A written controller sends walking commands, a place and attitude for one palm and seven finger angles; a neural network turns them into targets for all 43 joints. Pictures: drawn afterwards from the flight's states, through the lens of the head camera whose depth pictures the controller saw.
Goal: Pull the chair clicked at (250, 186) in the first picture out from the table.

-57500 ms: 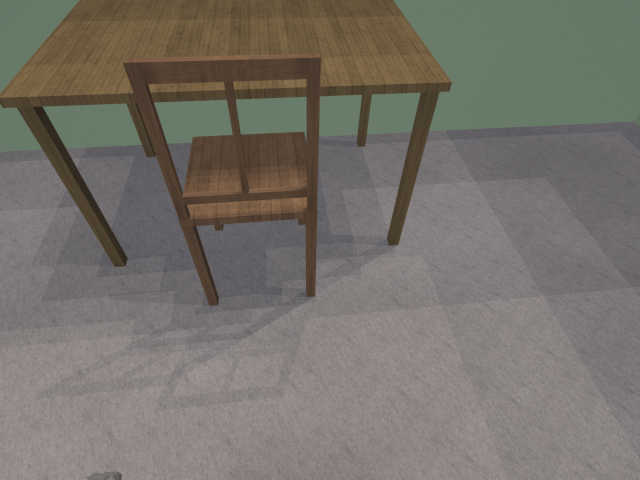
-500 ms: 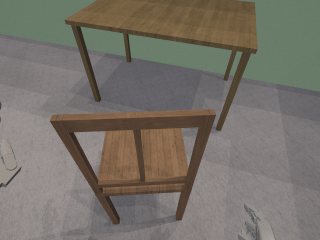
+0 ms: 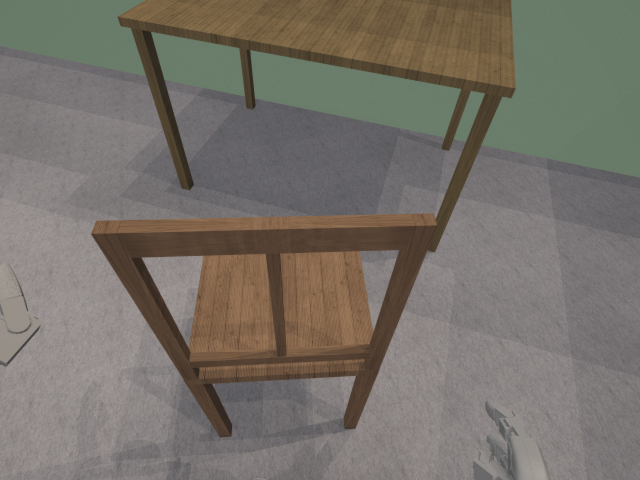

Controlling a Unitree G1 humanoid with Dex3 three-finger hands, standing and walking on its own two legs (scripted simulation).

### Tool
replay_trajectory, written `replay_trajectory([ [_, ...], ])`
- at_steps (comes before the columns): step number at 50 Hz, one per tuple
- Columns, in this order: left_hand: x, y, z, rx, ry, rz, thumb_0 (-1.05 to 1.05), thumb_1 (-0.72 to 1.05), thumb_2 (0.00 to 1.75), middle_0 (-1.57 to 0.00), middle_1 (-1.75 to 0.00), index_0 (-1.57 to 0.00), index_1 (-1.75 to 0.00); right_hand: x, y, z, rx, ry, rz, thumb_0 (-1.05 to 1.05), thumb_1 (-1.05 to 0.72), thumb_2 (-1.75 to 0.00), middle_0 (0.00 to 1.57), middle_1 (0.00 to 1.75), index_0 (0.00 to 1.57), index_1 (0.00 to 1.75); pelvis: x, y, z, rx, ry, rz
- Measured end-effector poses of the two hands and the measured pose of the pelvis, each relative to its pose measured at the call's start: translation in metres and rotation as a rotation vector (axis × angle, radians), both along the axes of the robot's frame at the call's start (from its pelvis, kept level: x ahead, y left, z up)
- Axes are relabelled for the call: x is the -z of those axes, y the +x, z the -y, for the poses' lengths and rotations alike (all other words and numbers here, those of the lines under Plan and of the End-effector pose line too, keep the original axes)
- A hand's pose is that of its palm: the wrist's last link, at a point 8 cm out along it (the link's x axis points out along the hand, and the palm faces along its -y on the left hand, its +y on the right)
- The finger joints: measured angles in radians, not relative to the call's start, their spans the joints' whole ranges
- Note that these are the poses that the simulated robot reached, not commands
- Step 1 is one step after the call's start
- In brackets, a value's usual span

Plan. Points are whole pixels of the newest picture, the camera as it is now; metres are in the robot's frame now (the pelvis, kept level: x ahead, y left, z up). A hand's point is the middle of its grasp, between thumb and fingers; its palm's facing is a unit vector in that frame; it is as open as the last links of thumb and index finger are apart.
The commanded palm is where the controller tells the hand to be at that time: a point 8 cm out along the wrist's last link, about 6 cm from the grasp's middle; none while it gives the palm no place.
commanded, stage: step back with the hand held close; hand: left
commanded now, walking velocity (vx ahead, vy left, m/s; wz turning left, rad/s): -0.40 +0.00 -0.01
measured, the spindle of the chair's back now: (278, 310) +0.37 +0.09 -0.06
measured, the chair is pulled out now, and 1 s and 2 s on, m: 0.61 0.61 0.61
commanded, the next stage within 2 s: stop stepping back and stand still in 1.08 s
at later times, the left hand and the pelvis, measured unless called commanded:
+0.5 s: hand (17, 334) +0.19 +0.27 +0.18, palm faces +0.46 -0.74 -0.48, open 7.4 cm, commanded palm +0.14 +0.29 +0.19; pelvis +0.00 -0.01 +0.00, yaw +0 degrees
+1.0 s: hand out of the picture +0.12 +0.25 +0.18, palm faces +0.40 -0.81 -0.42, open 7.4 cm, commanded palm +0.06 +0.30 +0.19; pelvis -0.08 +0.00 +0.01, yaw +0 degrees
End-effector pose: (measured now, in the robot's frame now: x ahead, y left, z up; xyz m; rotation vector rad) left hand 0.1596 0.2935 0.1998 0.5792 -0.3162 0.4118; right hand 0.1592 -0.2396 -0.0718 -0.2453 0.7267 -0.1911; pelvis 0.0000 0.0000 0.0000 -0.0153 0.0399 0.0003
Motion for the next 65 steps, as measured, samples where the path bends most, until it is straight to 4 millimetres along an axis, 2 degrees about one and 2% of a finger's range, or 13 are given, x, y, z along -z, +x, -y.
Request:
replay_trajectory([
  [6, 0.002, 0.002, -0.006, -0.014, 0.037, -0.014, 0.01, 0.89, 0.90, -0.21, -0.30, -0.22, -0.31, -0.001, 0.003, 0.000, 0.008, 0.001, 0.020, 0.02, -0.90, -0.90, 0.20, 0.30, 0.20, 0.30, 0.002, 0.003, 0.003, -0.001, 0.003, 0.008],
  [14, 0.000, 0.002, 0.007, 0.021, -0.013, 0.031, 0.01, 0.89, 0.90, -0.21, -0.30, -0.22, -0.31, 0.001, 0.003, 0.002, -0.018, -0.003, -0.007, 0.02, -0.90, -0.90, 0.20, 0.30, 0.20, 0.30, 0.002, 0.002, 0.005, -0.012, 0.003, 0.002],
  [19, -0.002, -0.003, -0.003, 0.023, 0.025, 0.006, 0.01, 0.89, 0.90, -0.21, -0.30, -0.22, -0.31, -0.004, -0.003, 0.001, 0.013, -0.012, -0.002, 0.02, -0.90, -0.90, 0.20, 0.30, 0.20, 0.30, -0.001, -0.001, -0.001, -0.006, -0.005, 0.006],
  [23, 0.000, -0.008, -0.010, -0.013, 0.041, -0.011, 0.01, 0.89, 0.90, -0.21, -0.30, -0.22, -0.31, -0.004, -0.003, -0.003, 0.012, 0.003, 0.022, 0.02, -0.90, -0.90, 0.20, 0.29, 0.20, 0.30, 0.000, 0.000, 0.003, -0.009, -0.006, -0.001],
  [31, 0.002, -0.022, 0.010, 0.059, -0.032, 0.008, 0.02, 0.89, 0.90, -0.21, -0.30, -0.22, -0.31, -0.006, -0.011, -0.004, -0.031, 0.004, 0.020, 0.02, -0.90, -0.90, 0.21, 0.30, 0.20, 0.30, -0.002, -0.021, 0.004, -0.016, -0.009, 0.006],
  [36, 0.001, -0.041, -0.006, 0.050, 0.015, -0.007, 0.01, 0.89, 0.90, -0.21, -0.30, -0.22, -0.31, -0.012, -0.025, -0.005, -0.004, -0.021, 0.030, 0.02, -0.90, -0.90, 0.21, 0.30, 0.20, 0.30, -0.002, -0.034, -0.005, -0.009, -0.016, 0.017],
  [40, 0.002, -0.053, -0.020, -0.002, 0.012, -0.025, 0.01, 0.89, 0.90, -0.21, -0.30, -0.22, -0.31, -0.015, -0.039, -0.011, -0.007, -0.006, 0.056, 0.02, -0.90, -0.90, 0.20, 0.29, 0.20, 0.30, -0.004, -0.043, -0.004, -0.012, -0.035, 0.023],
  [49, 0.002, -0.079, 0.004, 0.069, -0.045, 0.015, 0.02, 0.89, 0.90, -0.21, -0.30, -0.22, -0.31, -0.010, -0.076, -0.013, -0.074, -0.001, 0.012, 0.02, -0.90, -0.90, 0.21, 0.30, 0.21, 0.30, -0.005, -0.077, 0.001, 0.003, -0.009, 0.028],
  [54, 0.001, -0.092, -0.006, 0.100, 0.007, 0.031, 0.01, 0.89, 0.90, -0.21, -0.30, -0.22, -0.31, -0.011, -0.099, -0.010, -0.017, -0.026, 0.019, 0.02, -0.90, -0.90, 0.21, 0.30, 0.21, 0.30, 0.000, -0.094, -0.009, -0.007, -0.015, 0.031],
  [58, 0.002, -0.106, -0.016, 0.074, 0.010, -0.004, 0.01, 0.89, 0.90, -0.21, -0.30, -0.22, -0.31, -0.014, -0.119, -0.013, 0.005, -0.007, 0.042, 0.02, -0.90, -0.90, 0.20, 0.29, 0.20, 0.30, -0.004, -0.110, -0.007, 0.006, -0.029, 0.041],
  [65, 0.000, -0.142, 0.002, 0.086, 0.010, -0.028, 0.02, 0.89, 0.90, -0.21, -0.30, -0.22, -0.31, -0.006, -0.155, -0.010, -0.033, 0.024, 0.019, 0.02, -0.90, -0.90, 0.21, 0.30, 0.20, 0.30, -0.004, -0.140, 0.000, 0.023, -0.032, 0.058],
])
